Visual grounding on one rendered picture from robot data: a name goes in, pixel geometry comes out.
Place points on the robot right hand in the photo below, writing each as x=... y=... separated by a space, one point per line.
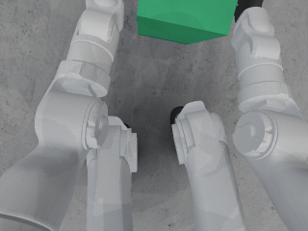
x=245 y=4

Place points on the carton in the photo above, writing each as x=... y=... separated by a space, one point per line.
x=185 y=21

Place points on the left robot forearm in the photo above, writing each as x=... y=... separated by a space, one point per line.
x=92 y=51

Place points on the left robot upper arm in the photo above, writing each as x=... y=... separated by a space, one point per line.
x=35 y=193

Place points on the right robot forearm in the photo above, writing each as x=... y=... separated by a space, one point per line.
x=259 y=66

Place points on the right robot thigh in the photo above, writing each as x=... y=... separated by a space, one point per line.
x=216 y=200

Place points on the robot right foot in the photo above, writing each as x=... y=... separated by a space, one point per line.
x=174 y=114

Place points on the right robot upper arm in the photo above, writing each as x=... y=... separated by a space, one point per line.
x=275 y=145

